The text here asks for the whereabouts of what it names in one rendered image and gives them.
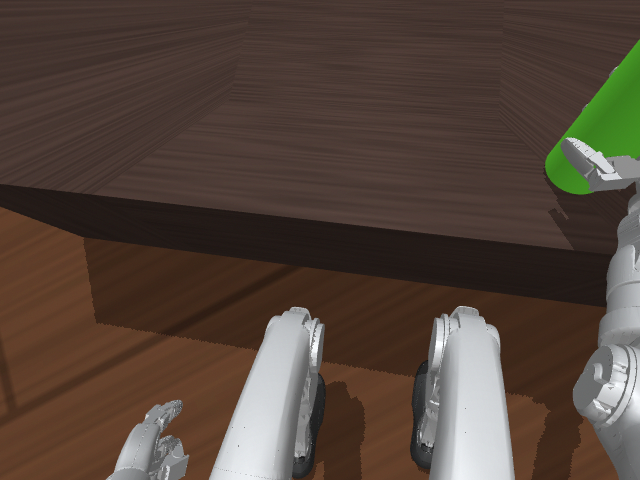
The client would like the left robot foot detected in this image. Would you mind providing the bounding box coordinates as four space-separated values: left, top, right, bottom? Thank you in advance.
292 373 326 479

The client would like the right robot foot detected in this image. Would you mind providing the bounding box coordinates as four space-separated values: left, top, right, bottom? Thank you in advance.
410 360 434 469

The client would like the bottle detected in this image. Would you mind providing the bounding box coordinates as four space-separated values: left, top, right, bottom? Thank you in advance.
545 39 640 195

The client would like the right robot hand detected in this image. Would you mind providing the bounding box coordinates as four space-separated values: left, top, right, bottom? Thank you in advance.
560 66 640 193

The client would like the left robot hand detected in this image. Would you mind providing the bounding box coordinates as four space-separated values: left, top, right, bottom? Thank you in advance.
114 400 189 480

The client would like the right robot arm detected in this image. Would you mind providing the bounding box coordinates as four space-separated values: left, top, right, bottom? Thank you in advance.
573 191 640 480

